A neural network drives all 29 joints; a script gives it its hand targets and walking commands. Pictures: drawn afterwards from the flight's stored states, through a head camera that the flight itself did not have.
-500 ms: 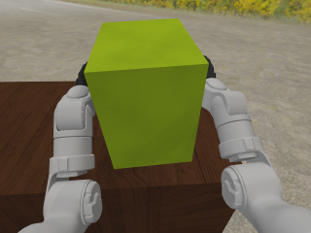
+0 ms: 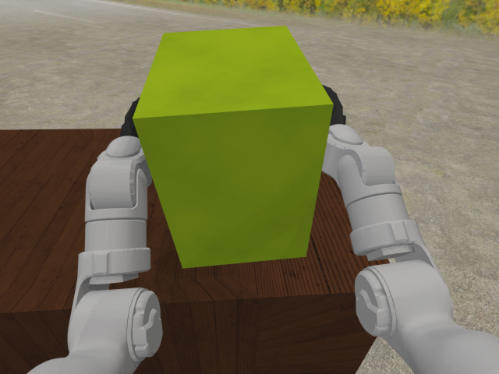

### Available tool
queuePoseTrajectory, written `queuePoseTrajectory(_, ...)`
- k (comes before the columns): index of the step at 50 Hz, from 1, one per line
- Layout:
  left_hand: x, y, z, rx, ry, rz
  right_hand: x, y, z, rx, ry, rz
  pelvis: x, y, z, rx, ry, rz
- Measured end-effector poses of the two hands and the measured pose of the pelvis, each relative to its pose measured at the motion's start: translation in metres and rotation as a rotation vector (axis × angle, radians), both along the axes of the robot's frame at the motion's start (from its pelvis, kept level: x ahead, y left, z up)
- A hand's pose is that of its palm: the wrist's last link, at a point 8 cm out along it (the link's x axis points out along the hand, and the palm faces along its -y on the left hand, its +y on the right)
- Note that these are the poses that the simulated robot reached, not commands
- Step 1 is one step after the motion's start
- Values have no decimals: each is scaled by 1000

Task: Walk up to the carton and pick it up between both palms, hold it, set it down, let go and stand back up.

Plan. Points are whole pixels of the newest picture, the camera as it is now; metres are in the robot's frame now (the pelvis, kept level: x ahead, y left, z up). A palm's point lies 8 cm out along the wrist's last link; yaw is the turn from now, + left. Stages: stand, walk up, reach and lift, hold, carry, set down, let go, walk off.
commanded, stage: set down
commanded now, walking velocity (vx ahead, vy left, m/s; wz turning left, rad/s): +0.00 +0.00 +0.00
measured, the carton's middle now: (235, 145) +0.39 +0.03 +0.24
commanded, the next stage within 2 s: none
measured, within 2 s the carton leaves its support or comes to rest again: neither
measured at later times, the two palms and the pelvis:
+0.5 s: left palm (148, 164) +0.38 +0.17 +0.21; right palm (322, 149) +0.40 -0.12 +0.22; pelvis +0.00 +0.00 +0.00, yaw +0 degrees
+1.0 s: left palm (154, 181) +0.38 +0.17 +0.17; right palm (319, 165) +0.41 -0.12 +0.19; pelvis +0.01 +0.00 +0.00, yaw +0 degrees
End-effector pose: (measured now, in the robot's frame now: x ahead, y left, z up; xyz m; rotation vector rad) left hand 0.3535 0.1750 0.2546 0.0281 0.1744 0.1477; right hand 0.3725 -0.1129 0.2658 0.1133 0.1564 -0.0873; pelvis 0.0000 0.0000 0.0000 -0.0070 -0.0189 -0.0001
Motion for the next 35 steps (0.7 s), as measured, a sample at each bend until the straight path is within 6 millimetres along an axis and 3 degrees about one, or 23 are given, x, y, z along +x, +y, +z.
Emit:
queuePoseTrajectory(5, 2, 0, 9, -8, -70, -4, 1, 0, 12, -8, -76, 1, 1, 0, 0, 0, -1, 0)
queuePoseTrajectory(8, 8, -2, 2, -28, -65, -13, 6, -2, 13, -36, -107, 1, 1, -1, 0, 1, -13, 0)
queuePoseTrajectory(13, 18, -9, -35, -46, 42, -43, 17, -8, -4, -59, -97, 1, 1, -1, 0, 2, -38, 1)
queuePoseTrajectory(16, 22, -10, -48, -42, 41, -34, 22, -8, -19, -64, -114, 9, 1, -1, 0, 2, -46, 1)
queuePoseTrajectory(23, 26, -4, -47, -39, -15, 15, 31, -3, -41, -29, -159, 25, 2, -1, 0, 2, -44, 1)
queuePoseTrajectory(35, 26, -8, -65, -54, 15, 45, 35, -6, -61, 5, -125, 38, 8, -3, 0, 4, -42, 1)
